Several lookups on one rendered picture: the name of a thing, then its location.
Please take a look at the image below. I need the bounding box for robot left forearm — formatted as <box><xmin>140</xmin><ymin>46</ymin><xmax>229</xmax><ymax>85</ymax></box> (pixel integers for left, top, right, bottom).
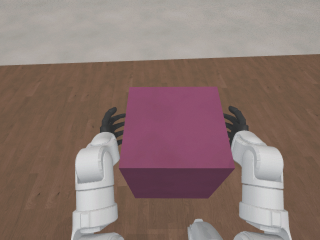
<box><xmin>71</xmin><ymin>132</ymin><xmax>120</xmax><ymax>240</ymax></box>

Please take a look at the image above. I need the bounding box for robot right hand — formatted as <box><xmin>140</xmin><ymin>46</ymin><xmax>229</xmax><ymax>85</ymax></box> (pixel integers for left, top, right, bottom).
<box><xmin>223</xmin><ymin>106</ymin><xmax>249</xmax><ymax>148</ymax></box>

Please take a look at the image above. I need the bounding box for carton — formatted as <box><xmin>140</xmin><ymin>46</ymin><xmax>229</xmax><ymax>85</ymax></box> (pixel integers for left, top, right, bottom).
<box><xmin>119</xmin><ymin>86</ymin><xmax>235</xmax><ymax>199</ymax></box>

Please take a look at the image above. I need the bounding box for robot right forearm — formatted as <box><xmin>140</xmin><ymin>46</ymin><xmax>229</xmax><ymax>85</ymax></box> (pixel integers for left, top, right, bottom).
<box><xmin>231</xmin><ymin>130</ymin><xmax>292</xmax><ymax>240</ymax></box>

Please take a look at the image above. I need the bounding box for robot right thigh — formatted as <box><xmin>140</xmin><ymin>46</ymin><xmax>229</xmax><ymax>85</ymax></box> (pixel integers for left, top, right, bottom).
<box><xmin>187</xmin><ymin>221</ymin><xmax>223</xmax><ymax>240</ymax></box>

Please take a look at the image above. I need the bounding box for right robot shin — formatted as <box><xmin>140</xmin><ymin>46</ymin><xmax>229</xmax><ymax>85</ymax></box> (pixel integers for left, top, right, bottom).
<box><xmin>193</xmin><ymin>218</ymin><xmax>203</xmax><ymax>223</ymax></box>

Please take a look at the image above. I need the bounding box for robot left hand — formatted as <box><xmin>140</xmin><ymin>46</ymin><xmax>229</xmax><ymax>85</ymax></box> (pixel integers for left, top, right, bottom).
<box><xmin>100</xmin><ymin>107</ymin><xmax>126</xmax><ymax>146</ymax></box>

